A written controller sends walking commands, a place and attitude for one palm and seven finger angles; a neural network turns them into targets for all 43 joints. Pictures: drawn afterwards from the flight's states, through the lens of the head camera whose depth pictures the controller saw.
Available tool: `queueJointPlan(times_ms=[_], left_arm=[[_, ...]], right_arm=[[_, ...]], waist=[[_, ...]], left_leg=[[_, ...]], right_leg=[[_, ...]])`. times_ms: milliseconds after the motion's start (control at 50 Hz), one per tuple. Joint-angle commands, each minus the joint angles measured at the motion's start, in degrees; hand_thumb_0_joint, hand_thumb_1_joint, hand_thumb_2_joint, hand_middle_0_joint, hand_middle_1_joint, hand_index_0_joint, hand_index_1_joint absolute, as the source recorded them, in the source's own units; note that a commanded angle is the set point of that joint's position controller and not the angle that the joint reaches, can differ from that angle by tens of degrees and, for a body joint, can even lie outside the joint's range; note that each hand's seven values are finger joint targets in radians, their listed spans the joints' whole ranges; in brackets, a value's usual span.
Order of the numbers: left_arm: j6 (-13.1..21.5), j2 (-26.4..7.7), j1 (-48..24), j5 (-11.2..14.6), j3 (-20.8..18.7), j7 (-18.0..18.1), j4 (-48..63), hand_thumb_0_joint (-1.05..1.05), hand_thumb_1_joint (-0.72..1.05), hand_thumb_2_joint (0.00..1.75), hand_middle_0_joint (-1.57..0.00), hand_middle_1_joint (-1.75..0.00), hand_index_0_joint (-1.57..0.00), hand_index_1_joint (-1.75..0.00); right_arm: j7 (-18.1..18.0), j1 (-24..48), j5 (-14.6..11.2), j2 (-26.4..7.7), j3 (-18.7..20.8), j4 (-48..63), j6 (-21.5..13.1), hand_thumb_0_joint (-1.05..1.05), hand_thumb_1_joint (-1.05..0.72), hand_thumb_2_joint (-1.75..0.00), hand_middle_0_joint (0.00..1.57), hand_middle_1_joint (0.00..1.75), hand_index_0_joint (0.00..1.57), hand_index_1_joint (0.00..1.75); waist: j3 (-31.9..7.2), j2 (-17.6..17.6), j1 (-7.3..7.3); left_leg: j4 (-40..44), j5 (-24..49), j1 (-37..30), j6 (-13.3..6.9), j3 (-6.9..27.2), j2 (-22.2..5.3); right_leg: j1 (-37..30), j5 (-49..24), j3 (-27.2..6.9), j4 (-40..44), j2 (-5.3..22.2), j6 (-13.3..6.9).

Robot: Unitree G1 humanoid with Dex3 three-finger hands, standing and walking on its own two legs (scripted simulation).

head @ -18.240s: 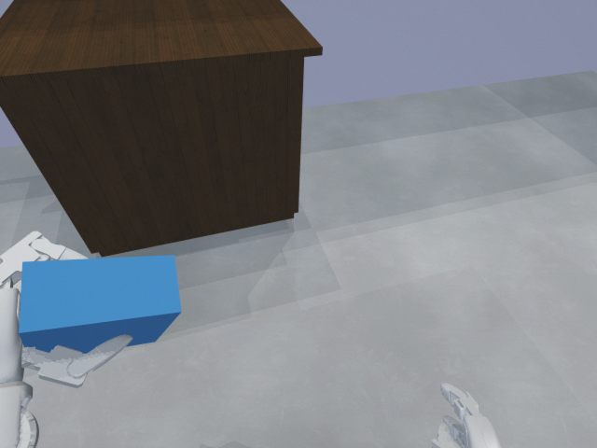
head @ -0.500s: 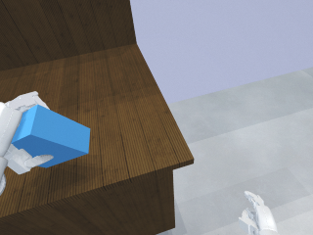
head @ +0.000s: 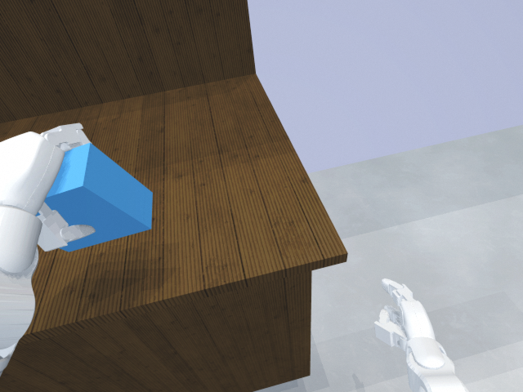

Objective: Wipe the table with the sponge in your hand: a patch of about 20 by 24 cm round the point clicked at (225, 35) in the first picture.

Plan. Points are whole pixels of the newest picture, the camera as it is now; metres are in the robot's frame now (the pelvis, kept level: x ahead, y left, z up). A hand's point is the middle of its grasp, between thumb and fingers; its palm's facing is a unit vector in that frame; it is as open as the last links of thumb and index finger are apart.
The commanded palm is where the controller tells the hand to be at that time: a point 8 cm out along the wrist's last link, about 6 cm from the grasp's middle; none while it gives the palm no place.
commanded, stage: turn the palm down, sponge in hand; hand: left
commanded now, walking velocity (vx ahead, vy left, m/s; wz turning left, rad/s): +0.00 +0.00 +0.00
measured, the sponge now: (90, 210) +0.25 +0.28 +0.20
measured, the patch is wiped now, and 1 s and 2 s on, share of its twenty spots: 0.00 0.00 0.00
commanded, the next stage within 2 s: move the sponge above the wiping area in 0.66 s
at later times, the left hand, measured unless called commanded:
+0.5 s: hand (78, 191) +0.24 +0.26 +0.24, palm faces +0.31 -0.06 -0.95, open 10.0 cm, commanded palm +0.19 +0.26 +0.31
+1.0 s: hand (87, 192) +0.25 +0.26 +0.23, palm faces +0.29 -0.06 -0.95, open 10.0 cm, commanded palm +0.20 +0.26 +0.30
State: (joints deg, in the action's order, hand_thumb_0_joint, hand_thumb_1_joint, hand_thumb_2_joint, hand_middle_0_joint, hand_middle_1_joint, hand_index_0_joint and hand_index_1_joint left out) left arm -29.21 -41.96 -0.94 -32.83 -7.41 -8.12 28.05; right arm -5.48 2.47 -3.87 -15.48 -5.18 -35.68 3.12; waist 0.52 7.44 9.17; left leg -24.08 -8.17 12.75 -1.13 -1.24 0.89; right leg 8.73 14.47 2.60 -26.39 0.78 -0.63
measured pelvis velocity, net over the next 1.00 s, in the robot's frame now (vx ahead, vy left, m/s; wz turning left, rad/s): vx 0.01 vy -0.02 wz -0.02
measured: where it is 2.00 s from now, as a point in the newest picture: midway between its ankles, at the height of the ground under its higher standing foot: outside the picture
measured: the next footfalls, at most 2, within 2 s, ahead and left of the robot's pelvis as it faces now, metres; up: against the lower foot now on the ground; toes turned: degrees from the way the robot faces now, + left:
none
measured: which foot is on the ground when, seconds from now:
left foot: down 0.00-1.00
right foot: down 0.00-1.00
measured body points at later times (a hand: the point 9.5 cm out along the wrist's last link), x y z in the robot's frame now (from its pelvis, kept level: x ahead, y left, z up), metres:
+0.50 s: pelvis +0.00 -0.01 +0.00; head -0.02 -0.07 +0.44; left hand +0.22 +0.26 +0.29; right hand +0.27 -0.20 -0.07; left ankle +0.06 +0.11 -0.74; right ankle +0.00 -0.11 -0.74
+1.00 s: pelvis +0.01 -0.02 +0.00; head -0.01 -0.08 +0.44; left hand +0.23 +0.26 +0.29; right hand +0.27 -0.22 -0.08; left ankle +0.06 +0.11 -0.74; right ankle +0.00 -0.11 -0.74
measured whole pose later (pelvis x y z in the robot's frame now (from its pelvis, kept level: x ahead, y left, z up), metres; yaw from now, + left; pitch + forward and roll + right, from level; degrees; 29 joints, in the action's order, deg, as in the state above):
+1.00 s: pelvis +0.01 -0.02 +0.00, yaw -1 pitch -4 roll +1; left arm -24.9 -40.8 2.7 -37.3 -8.0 -7.3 26.4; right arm -4.1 -0.2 -3.8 -16.6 -3.3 -35.4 3.5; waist 0.1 8.0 8.4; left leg -25.0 -9.7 11.7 0.3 -1.7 -0.5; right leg 8.4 16.2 1.9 -28.2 -0.6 -2.1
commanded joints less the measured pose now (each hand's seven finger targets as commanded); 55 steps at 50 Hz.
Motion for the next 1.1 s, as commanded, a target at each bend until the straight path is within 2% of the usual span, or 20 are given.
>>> queueJointPlan(times_ms=[0,140,200,240,320,340,360,440,480,540,620,640,680,740,760,900,1020,1040,1060,1080], left_arm=[[1.3,-14.1,-16.3,-4.0,-7.8,1.1,8.1,0.0,0.1,1.3,-1.2,-1.6,-1.2,-1.6],[1.9,-15.8,-16.3,-6.8,-10.0,1.2,7.4,0.0,0.1,1.3,-1.2,-1.6,-1.2,-1.6],[3.3,-15.0,-16.3,-7.5,-8.8,1.7,6.7,0.0,0.1,1.3,-1.2,-1.6,-1.2,-1.6],[3.3,-16.2,-17.3,-8.0,-10.4,2.0,7.0,0.0,0.1,1.3,-1.2,-1.6,-1.2,-1.6],[4.6,-15.5,-17.0,-7.5,-9.7,2.3,6.8,0.0,0.1,1.3,-1.2,-1.6,-1.2,-1.6],[4.1,-15.3,-16.6,-7.4,-10.5,2.4,6.1,0.0,0.1,1.3,-1.2,-1.6,-1.2,-1.6],[4.7,-13.7,-16.6,-7.1,-8.6,2.5,6.5,0.0,0.1,1.3,-1.2,-1.6,-1.2,-1.6],[4.6,-15.3,-15.3,-7.1,-10.8,2.6,5.5,0.0,0.1,1.3,-1.2,-1.6,-1.2,-1.6],[5.0,-14.2,-14.4,-6.6,-9.6,2.5,4.3,0.0,0.1,1.3,-1.2,-1.6,-1.2,-1.6],[4.9,-15.4,-15.6,-6.8,-10.9,2.6,5.2,0.0,0.1,1.3,-1.2,-1.6,-1.2,-1.6],[5.5,-15.5,-15.3,-6.9,-10.3,3.0,6.3,0.0,0.1,1.3,-1.2,-1.6,-1.2,-1.6],[5.1,-15.9,-15.7,-6.9,-11.3,3.1,6.7,0.0,0.1,1.3,-1.2,-1.6,-1.2,-1.6],[5.4,-15.4,-14.9,-6.8,-10.8,3.3,6.6,0.0,0.1,1.3,-1.2,-1.6,-1.2,-1.6],[4.7,-15.9,-14.3,-6.9,-11.9,3.4,5.0,0.0,0.1,1.3,-1.2,-1.6,-1.2,-1.6],[5.1,-14.0,-13.7,-6.5,-10.2,3.4,5.3,0.0,0.1,1.3,-1.2,-1.6,-1.2,-1.6],[5.0,-14.4,-8.5,-5.9,-11.4,3.0,6.9,0.0,0.1,1.3,-1.2,-1.6,-1.2,-1.6],[5.4,-14.5,-12.0,-7.3,-9.9,3.5,6.6,0.0,0.1,1.3,-1.2,-1.6,-1.2,-1.6],[4.9,-14.3,-13.5,-7.8,-9.7,3.6,6.7,0.0,0.1,1.3,-1.2,-1.6,-1.2,-1.6],[5.3,-12.2,-14.5,-7.5,-7.5,3.7,6.2,0.0,0.1,1.3,-1.2,-1.6,-1.2,-1.6],[5.5,-13.5,-15.0,-8.1,-8.2,3.8,4.9,0.0,0.1,1.3,-1.2,-1.6,-1.2,-1.6]], right_arm=[[-0.4,13.3,0.0,-5.0,2.5,10.3,-2.9,0.0,-0.9,-0.9,0.2,0.3,0.2,0.3],[0.1,16.1,-0.3,-4.5,2.1,10.7,-3.3,0.0,-0.9,-0.9,0.2,0.3,0.2,0.3],[0.3,13.4,0.3,-4.9,2.6,10.4,-2.8,0.0,-0.9,-0.9,0.2,0.3,0.2,0.3],[0.7,16.1,-0.1,-4.5,2.1,10.8,-3.3,0.0,-0.9,-0.9,0.2,0.3,0.2,0.3],[0.6,13.2,0.4,-4.9,2.9,10.6,-2.9,0.0,-0.9,-0.9,0.2,0.3,0.2,0.3],[0.9,15.9,-0.2,-4.3,2.4,10.7,-3.6,0.0,-0.9,-0.9,0.2,0.3,0.2,0.3],[0.8,13.5,0.2,-4.7,2.9,10.5,-3.4,0.0,-0.9,-0.9,0.2,0.3,0.2,0.3],[0.9,15.1,-0.1,-4.5,2.8,10.6,-3.6,0.0,-0.9,-0.9,0.2,0.3,0.2,0.3],[0.8,11.9,0.2,-5.1,3.3,10.4,-3.4,0.0,-0.9,-0.9,0.2,0.3,0.2,0.3],[0.9,14.5,-0.2,-4.7,3.0,10.8,-3.8,0.0,-0.9,-0.9,0.2,0.3,0.2,0.3],[0.8,11.8,0.4,-5.1,3.7,10.8,-3.5,0.0,-0.9,-0.9,0.2,0.3,0.2,0.3],[1.1,14.3,-0.2,-4.7,3.1,10.9,-4.0,0.0,-0.9,-0.9,0.2,0.3,0.2,0.3],[1.2,11.5,0.3,-5.0,3.6,10.7,-3.7,0.0,-0.9,-0.9,0.2,0.3,0.2,0.3],[1.2,13.3,-0.1,-4.8,3.3,10.6,-3.6,0.0,-0.9,-0.9,0.2,0.3,0.2,0.3],[1.3,11.4,0.2,-5.1,3.8,10.8,-3.3,0.0,-0.9,-0.9,0.2,0.3,0.2,0.3],[1.4,10.8,0.2,-5.2,3.9,11.3,-2.7,0.0,-0.9,-0.9,0.2,0.3,0.2,0.3],[0.8,10.6,0.2,-5.2,3.9,11.0,-3.2,0.0,-0.9,-0.9,0.2,0.3,0.2,0.3],[0.8,12.9,-0.3,-4.7,3.3,11.0,-3.7,0.0,-0.9,-0.9,0.2,0.3,0.2,0.3],[0.7,11.1,0.2,-4.9,3.6,11.0,-3.7,0.0,-0.9,-0.9,0.2,0.3,0.2,0.3],[0.7,10.5,0.1,-5.0,3.7,10.2,-3.8,0.0,-0.9,-0.9,0.2,0.3,0.2,0.3]], waist=[[-11.3,-1.8,-1.01],[-11.6,-1.1,0.38],[-11.8,-2.5,-0.29],[-11.1,-1.2,0.43],[-11.9,-2.4,-0.09],[-10.4,-1.4,0.5],[-11.2,-3.0,-0.42],[-10.4,-2.3,0.41],[-10.7,-5.3,-0.49],[-10.0,-2.6,0.13],[-11.8,-3.5,-0.37],[-11.1,-1.0,0.17],[-12.9,-3.2,-0.33],[-10.7,-2.2,0.29],[-10.9,-4.5,-0.57],[-11.4,-4.8,-0.35],[-11.9,-4.1,-0.79],[-11.3,-1.3,-0.55],[-10.9,-2.8,-1.01],[-10.7,-3.2,-1.29]], left_leg=[[5.0,0.6,-6.0,0.1,3.6,-0.4],[4.4,0.1,-5.6,0.2,3.8,0.2],[4.0,1.3,-5.8,0.1,3.4,0.0],[3.7,1.1,-5.8,0.2,3.8,0.4],[3.2,2.5,-6.3,0.0,3.1,0.3],[3.3,1.7,-6.0,0.2,3.7,0.5],[2.9,2.2,-6.2,0.0,2.9,-0.1],[2.4,2.6,-6.0,0.1,3.2,0.5],[1.9,3.3,-5.8,-0.1,2.6,0.1],[1.6,2.9,-5.9,0.1,2.9,0.6],[0.8,5.4,-6.6,-0.2,2.1,0.3],[1.1,5.3,-6.4,0.1,2.7,0.7],[0.8,7.3,-6.7,-0.1,2.3,0.3],[0.9,6.5,-6.2,0.0,2.5,0.6],[0.6,7.0,-6.0,-0.1,1.8,-0.2],[0.4,8.0,-6.0,-0.3,1.5,-0.2],[0.9,6.9,-6.8,-0.4,1.9,0.2],[1.1,6.2,-7.1,-0.2,2.2,0.6],[1.3,5.9,-6.5,-0.2,2.0,0.0],[1.5,5.8,-6.9,-0.2,2.2,0.2]], right_leg=[[0.5,-1.3,-2.6,5.2,-1.1,-1.5],[0.0,0.2,-5.4,5.2,-1.7,-2.8],[-0.2,-0.7,-4.1,5.1,-0.8,-2.3],[0.3,0.1,-6.3,5.4,-1.5,-3.1],[-0.1,-1.7,-4.5,5.3,-0.3,-2.2],[0.6,-0.5,-6.5,5.7,-1.2,-3.1],[0.1,-1.7,-4.9,5.2,-0.4,-2.4],[0.6,-1.7,-7.3,5.6,-0.8,-3.0],[0.1,-3.5,-5.9,5.4,0.1,-2.0],[0.9,-2.2,-8.0,5.8,-0.5,-2.7],[-0.4,-6.5,-6.9,4.8,0.6,-2.0],[0.0,-5.6,-8.2,4.9,-0.4,-2.9],[-1.6,-9.0,-6.2,4.1,0.3,-2.2],[-0.2,-7.4,-7.9,4.7,-0.4,-2.8],[-0.8,-9.2,-6.3,4.3,0.3,-2.2],[-1.3,-11.5,-5.9,3.8,0.5,-1.7],[-0.9,-9.2,-5.6,4.2,0.3,-1.7],[0.2,-7.3,-6.8,4.6,-0.6,-2.4],[-0.2,-7.6,-4.9,4.5,0.2,-2.0],[0.0,-7.3,-5.4,4.8,-0.1,-1.9]])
